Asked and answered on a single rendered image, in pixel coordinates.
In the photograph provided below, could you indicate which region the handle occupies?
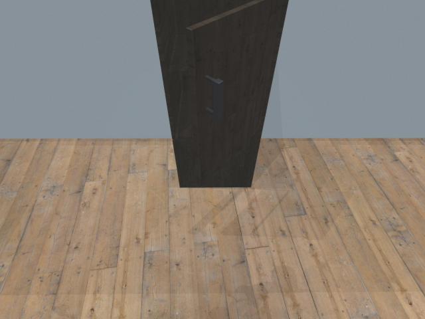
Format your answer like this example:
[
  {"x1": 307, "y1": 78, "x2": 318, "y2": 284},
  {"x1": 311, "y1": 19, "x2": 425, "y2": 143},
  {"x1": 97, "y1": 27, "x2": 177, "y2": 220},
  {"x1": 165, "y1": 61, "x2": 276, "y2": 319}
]
[{"x1": 205, "y1": 75, "x2": 224, "y2": 121}]

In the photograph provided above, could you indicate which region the cupboard door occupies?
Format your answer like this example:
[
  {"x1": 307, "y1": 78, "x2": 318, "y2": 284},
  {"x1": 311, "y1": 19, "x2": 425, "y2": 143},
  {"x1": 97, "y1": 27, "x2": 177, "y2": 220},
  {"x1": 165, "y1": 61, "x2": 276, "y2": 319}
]
[{"x1": 186, "y1": 0, "x2": 284, "y2": 187}]

